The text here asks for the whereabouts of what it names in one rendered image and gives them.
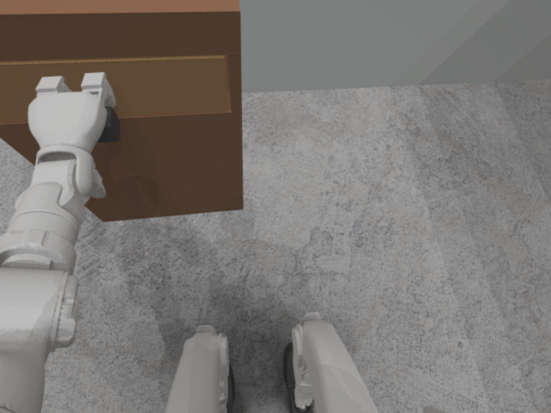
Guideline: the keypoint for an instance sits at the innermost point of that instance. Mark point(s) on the robot shin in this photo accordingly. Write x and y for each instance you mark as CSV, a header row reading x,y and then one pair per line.
x,y
223,386
303,387

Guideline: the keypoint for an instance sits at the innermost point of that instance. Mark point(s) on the drawer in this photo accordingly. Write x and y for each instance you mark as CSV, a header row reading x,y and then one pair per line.
x,y
141,86

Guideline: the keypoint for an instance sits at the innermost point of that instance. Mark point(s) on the handle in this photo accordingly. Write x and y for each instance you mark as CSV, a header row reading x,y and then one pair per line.
x,y
111,131

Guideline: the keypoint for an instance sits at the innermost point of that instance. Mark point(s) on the robot left hand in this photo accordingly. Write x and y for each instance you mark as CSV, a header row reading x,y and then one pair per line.
x,y
58,116

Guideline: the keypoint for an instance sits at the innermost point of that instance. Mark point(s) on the left robot shin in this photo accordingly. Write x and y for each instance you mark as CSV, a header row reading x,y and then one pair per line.
x,y
223,386

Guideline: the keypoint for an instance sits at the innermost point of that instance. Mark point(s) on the cabinet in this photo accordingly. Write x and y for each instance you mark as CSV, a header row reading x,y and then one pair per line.
x,y
164,164

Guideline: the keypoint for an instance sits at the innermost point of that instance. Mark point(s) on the left robot forearm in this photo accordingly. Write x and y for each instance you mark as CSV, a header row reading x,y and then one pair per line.
x,y
44,227

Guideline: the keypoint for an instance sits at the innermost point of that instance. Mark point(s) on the right robot shin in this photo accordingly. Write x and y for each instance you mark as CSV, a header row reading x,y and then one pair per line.
x,y
303,387

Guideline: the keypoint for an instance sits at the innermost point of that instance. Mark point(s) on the robot left upper arm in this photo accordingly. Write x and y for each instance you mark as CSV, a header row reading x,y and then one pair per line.
x,y
38,313

